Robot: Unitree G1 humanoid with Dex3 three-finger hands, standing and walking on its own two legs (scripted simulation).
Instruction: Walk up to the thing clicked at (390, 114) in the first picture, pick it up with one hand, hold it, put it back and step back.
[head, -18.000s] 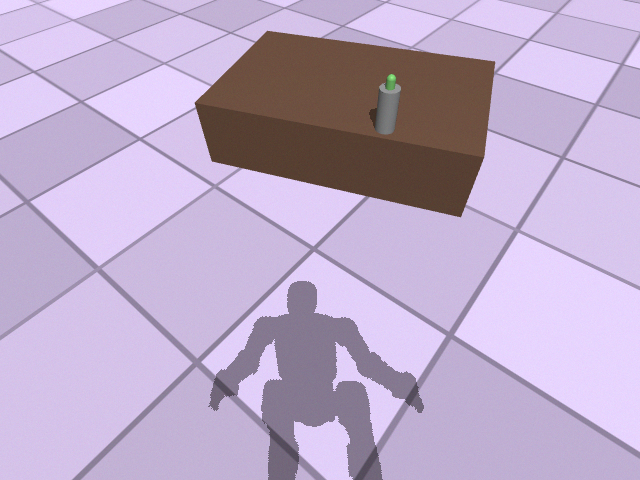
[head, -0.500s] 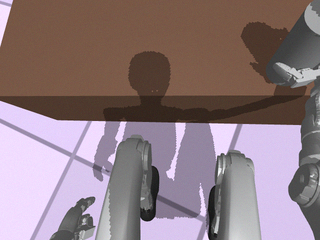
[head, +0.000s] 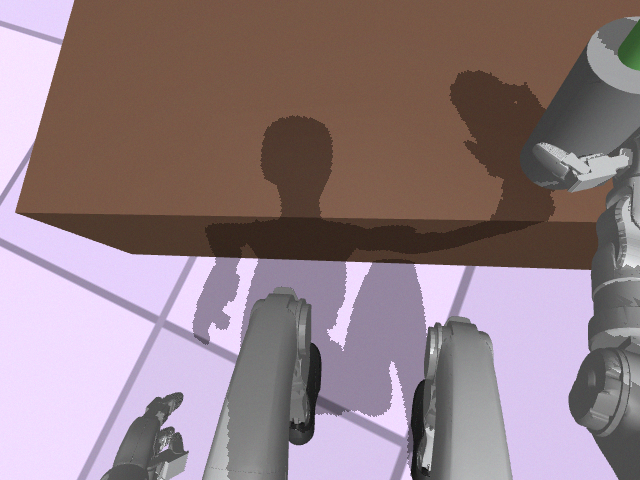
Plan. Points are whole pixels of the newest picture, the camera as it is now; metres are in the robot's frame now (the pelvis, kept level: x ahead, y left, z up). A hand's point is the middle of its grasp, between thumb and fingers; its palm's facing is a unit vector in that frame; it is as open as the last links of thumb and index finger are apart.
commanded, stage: settle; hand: right
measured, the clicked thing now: (601, 102) +0.52 -0.20 +0.03
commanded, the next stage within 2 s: lift in 0.72 s
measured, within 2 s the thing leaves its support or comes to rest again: neither
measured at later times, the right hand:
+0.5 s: hand (595, 117) +0.51 -0.20 +0.02, palm faces +0.17 +0.99 -0.04, open 11.0 cm
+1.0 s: hand (604, 110) +0.50 -0.20 +0.04, palm faces +0.17 +0.98 -0.04, open 11.0 cm
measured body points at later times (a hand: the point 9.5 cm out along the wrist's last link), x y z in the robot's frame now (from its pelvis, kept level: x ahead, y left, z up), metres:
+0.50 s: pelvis +0.01 +0.00 +0.03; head +0.21 -0.03 +0.43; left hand +0.09 +0.28 -0.09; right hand +0.49 -0.26 +0.03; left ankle +0.10 +0.14 -0.44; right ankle +0.06 -0.12 -0.44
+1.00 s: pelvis +0.01 +0.00 +0.05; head +0.21 -0.02 +0.46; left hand +0.10 +0.28 -0.07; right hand +0.48 -0.25 +0.05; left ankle +0.10 +0.14 -0.44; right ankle +0.06 -0.12 -0.44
